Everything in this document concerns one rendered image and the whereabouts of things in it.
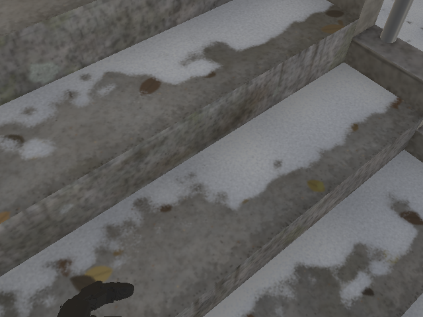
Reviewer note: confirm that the left robot hand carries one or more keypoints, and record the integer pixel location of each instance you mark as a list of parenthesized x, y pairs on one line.
[(93, 297)]

